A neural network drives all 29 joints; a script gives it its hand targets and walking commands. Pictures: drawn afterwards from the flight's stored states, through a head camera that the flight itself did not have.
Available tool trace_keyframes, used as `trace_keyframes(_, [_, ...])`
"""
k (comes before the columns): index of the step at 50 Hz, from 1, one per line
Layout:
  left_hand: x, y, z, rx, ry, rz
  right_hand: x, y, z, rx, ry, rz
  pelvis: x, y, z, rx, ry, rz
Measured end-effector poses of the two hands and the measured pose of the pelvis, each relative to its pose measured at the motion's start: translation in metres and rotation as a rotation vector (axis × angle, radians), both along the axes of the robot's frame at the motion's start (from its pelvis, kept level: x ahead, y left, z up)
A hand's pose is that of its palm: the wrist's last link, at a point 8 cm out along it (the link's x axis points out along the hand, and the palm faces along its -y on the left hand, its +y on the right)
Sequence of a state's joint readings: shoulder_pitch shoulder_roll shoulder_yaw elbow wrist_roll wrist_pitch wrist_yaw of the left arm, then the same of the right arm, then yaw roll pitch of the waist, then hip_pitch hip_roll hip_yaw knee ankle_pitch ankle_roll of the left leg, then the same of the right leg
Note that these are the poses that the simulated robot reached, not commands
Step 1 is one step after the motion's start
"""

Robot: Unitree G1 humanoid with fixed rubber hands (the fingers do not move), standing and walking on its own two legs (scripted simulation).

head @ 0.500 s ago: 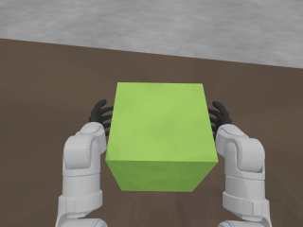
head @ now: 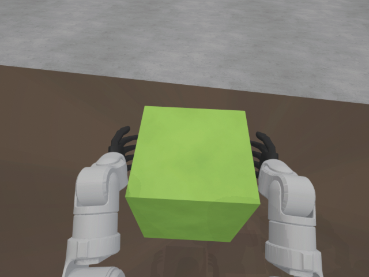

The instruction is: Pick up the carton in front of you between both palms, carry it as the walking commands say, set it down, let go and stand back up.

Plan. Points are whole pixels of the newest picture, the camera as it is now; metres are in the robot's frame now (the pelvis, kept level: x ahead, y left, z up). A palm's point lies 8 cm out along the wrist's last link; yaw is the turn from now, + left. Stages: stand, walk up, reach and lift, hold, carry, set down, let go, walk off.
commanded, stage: carry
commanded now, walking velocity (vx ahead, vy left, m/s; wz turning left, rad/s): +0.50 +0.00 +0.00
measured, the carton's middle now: (190, 179) +0.35 +0.00 +0.04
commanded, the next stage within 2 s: none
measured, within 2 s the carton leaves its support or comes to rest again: neither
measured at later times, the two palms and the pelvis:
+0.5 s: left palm (148, 91) +0.64 +0.12 +0.07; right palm (245, 91) +0.65 -0.18 +0.07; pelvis +0.31 -0.03 -0.04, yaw +1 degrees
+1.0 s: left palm (151, 52) +0.95 +0.15 +0.04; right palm (224, 54) +0.94 -0.15 +0.04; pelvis +0.61 -0.01 -0.08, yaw +0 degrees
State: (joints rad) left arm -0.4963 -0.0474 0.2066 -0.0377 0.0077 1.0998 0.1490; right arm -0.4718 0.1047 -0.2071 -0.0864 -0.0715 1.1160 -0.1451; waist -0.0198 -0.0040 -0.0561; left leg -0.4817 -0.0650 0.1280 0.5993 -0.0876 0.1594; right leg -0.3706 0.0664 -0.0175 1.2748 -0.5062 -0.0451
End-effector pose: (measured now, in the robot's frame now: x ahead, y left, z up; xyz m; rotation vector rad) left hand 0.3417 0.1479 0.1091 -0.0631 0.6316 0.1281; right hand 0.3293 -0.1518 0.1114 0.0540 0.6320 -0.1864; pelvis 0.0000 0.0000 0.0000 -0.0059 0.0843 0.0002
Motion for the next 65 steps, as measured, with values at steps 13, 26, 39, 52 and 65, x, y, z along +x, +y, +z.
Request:
trace_keyframes(13, [0.144,-0.015,-0.009,-0.032,-0.01,0.01,0.143,-0.015,-0.004,0.038,-0.012,-0.042,0.145,-0.001,0.009,-0.011,0.023,0.001])
trace_keyframes(26, [0.3,-0.023,-0.046,0.03,0.027,0.078,0.327,-0.023,-0.049,0.03,0.027,0.074,0.318,-0.037,-0.043,0.016,0.001,0.015])
trace_keyframes(39, [0.443,-0.013,-0.04,0.0,-0.016,0.11,0.469,-0.013,-0.05,0.067,-0.015,0.058,0.456,-0.036,-0.032,0.03,0.024,0.014])
trace_keyframes(52, [0.627,-0.002,-0.083,0.001,0.025,0.002,0.627,-0.002,-0.082,-0.001,0.025,-0.002,0.633,-0.003,-0.079,-0.004,-0.004,-0.001])
trace_keyframes(65, [0.769,-0.016,-0.087,-0.028,-0.012,0.012,0.768,-0.016,-0.083,0.028,-0.014,-0.035,0.769,-0.004,-0.071,-0.013,0.017,0.0])
